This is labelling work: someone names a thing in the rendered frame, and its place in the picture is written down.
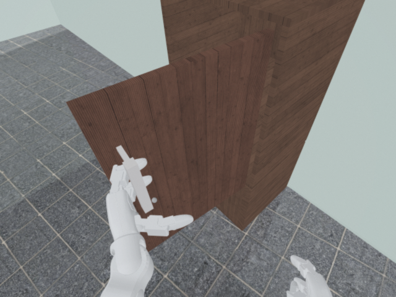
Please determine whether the handle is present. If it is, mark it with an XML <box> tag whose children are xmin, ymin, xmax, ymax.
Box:
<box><xmin>116</xmin><ymin>145</ymin><xmax>153</xmax><ymax>213</ymax></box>

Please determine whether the robot left hand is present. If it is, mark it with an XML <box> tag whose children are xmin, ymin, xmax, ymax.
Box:
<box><xmin>106</xmin><ymin>158</ymin><xmax>194</xmax><ymax>241</ymax></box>

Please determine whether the robot left forearm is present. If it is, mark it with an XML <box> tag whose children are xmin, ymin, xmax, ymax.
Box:
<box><xmin>100</xmin><ymin>233</ymin><xmax>154</xmax><ymax>297</ymax></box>

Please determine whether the cupboard door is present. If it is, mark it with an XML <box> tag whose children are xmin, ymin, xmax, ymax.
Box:
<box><xmin>66</xmin><ymin>28</ymin><xmax>274</xmax><ymax>252</ymax></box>

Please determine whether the robot right hand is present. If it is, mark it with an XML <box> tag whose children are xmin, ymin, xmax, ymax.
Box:
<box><xmin>286</xmin><ymin>255</ymin><xmax>333</xmax><ymax>297</ymax></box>

